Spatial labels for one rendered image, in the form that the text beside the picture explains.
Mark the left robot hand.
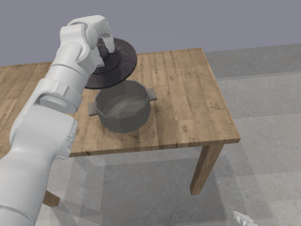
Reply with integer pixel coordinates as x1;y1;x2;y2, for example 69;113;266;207
67;15;115;68

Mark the right robot hand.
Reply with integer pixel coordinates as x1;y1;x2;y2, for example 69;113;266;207
232;211;258;226

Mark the table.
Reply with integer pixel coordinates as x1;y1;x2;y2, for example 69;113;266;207
0;47;241;207

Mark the pot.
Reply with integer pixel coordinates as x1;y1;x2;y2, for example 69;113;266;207
87;79;157;134

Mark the knob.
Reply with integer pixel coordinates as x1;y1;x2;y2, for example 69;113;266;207
97;46;110;62

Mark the left robot forearm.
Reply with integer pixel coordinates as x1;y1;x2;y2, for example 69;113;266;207
9;20;98;147

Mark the left robot upper arm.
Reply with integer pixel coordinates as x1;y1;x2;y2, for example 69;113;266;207
0;103;79;226

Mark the lid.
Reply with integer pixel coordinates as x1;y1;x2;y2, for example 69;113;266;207
85;38;137;89

